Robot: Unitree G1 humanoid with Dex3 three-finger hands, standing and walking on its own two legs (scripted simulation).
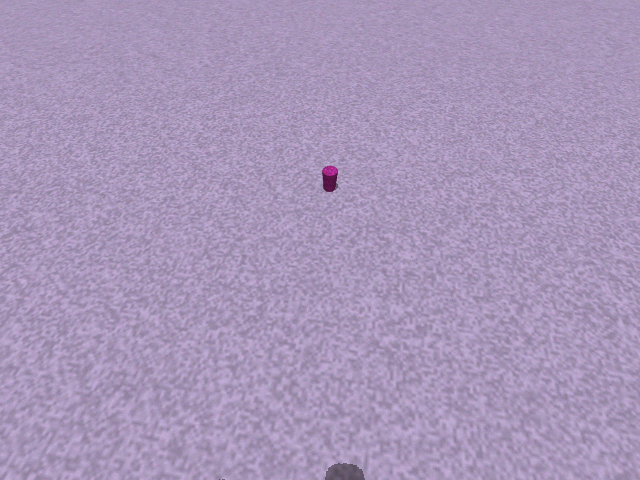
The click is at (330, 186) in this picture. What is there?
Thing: tapered cup
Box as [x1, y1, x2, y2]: [322, 166, 337, 191]
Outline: 326,166 322,170 323,185 325,190 331,191 334,189 337,169 333,166
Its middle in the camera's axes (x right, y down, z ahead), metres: +0.06 -0.27 +1.81
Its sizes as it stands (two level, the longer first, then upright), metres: 0.073 0.073 0.108
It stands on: the floor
